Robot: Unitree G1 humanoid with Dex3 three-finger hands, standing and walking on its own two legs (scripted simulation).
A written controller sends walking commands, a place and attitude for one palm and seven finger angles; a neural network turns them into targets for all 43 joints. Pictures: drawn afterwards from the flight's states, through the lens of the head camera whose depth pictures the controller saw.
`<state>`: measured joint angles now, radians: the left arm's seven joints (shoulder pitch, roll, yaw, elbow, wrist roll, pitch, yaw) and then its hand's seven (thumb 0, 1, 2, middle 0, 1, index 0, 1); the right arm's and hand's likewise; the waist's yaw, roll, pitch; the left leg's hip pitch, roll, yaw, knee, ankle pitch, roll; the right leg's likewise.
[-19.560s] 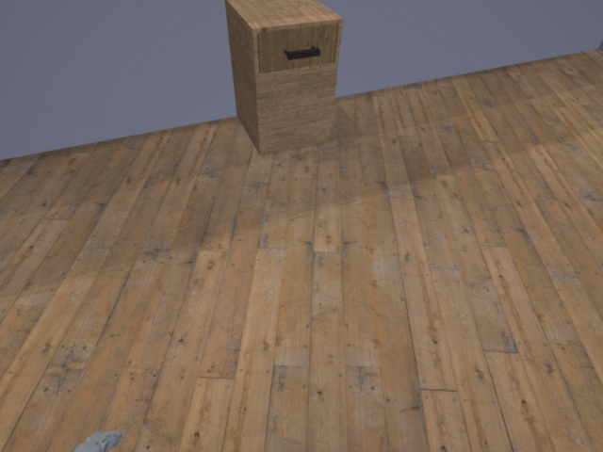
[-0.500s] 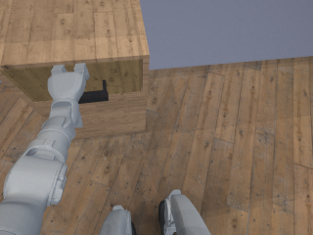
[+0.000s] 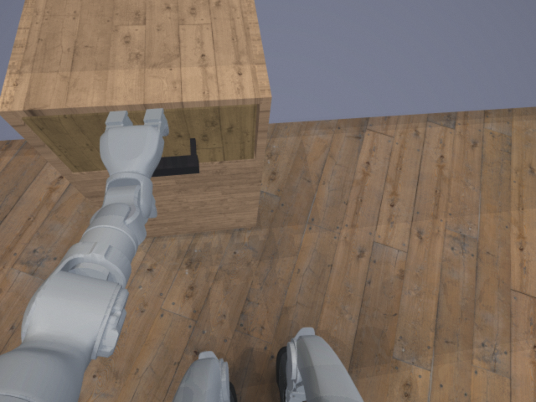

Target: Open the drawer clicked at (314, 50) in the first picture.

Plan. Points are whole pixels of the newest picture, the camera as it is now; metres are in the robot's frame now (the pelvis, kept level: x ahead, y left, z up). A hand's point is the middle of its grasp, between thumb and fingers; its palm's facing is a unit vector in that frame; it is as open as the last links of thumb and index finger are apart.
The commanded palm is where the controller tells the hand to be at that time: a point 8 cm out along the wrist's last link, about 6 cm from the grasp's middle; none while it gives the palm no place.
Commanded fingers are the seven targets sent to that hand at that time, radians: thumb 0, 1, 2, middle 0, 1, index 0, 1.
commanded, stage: move the hooked fingers above the handle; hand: left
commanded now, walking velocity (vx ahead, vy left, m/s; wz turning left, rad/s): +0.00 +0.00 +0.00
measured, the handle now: (156, 156) +0.56 +0.17 -0.11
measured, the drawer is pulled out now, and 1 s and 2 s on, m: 0.00 0.00 0.00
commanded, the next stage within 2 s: none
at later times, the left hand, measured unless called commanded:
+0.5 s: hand (144, 169) +0.49 +0.17 -0.05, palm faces -0.03 -0.04 -1.00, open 13.8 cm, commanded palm +0.48 +0.15 +0.00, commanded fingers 0.00 -0.50 0.30 -0.30 -1.20 -0.30 -1.20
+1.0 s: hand (138, 177) +0.48 +0.18 -0.06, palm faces -0.07 -0.02 -1.00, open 13.8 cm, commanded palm +0.47 +0.17 +0.00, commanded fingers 0.00 -0.50 0.30 -0.30 -1.20 -0.30 -1.20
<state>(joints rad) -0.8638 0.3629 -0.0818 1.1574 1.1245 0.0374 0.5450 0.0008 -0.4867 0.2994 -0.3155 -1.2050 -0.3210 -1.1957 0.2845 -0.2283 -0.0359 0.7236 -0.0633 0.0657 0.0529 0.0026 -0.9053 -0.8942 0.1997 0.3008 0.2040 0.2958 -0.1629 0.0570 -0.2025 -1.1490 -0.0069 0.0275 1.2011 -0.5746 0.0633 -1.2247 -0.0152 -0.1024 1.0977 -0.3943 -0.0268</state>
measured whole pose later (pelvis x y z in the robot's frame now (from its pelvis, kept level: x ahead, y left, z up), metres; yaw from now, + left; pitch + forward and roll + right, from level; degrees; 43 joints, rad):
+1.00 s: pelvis +0.00 -0.01 +0.00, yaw +0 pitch +31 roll -1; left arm -0.80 0.42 -0.03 1.11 1.12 -0.02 0.53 0.00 -0.49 0.30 -0.32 -1.20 -0.32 -1.20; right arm 0.30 -0.25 -0.04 0.72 -0.06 0.04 0.04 0.00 -0.91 -0.89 0.20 0.30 0.20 0.30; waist -0.14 0.05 -0.19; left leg -1.17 0.00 0.04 1.21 -0.57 0.05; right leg -1.27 -0.01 -0.09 1.13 -0.40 -0.05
